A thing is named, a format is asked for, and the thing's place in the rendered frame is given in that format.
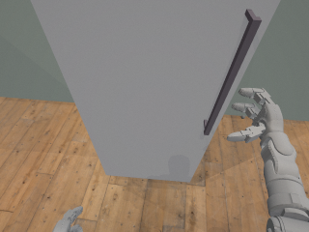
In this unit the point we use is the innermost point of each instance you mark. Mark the right robot hand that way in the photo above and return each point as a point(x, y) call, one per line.
point(270, 116)

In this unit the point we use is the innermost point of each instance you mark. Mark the left robot hand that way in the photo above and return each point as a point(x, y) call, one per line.
point(64, 224)

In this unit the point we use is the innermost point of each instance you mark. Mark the robot right forearm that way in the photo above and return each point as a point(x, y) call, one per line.
point(286, 194)

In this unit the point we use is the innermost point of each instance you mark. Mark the fridge door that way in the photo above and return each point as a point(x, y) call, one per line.
point(145, 74)

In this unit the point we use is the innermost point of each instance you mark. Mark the right robot upper arm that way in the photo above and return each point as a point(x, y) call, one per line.
point(286, 224)

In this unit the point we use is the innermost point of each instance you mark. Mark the handle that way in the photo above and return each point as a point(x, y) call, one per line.
point(247, 39)

